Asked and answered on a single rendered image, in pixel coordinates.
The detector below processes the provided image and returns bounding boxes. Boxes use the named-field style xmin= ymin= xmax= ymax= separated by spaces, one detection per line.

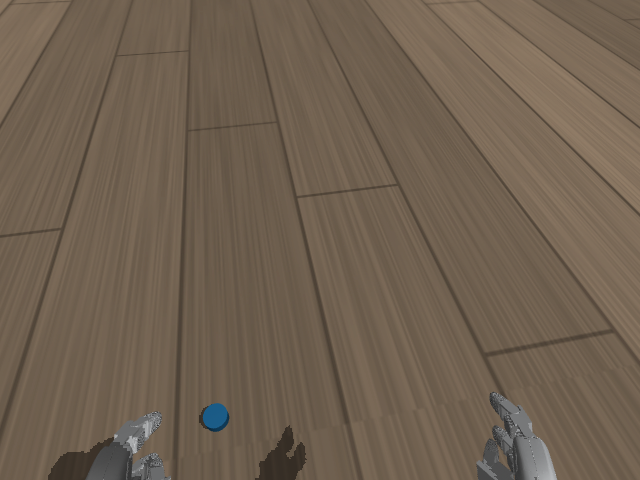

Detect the left robot hand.
xmin=85 ymin=411 xmax=171 ymax=480

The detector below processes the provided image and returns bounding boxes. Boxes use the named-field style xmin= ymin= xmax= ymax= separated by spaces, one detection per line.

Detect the right robot hand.
xmin=477 ymin=392 xmax=557 ymax=480

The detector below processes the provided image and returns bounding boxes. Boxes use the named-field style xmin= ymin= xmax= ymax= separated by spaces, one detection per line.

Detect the tin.
xmin=203 ymin=403 xmax=229 ymax=432

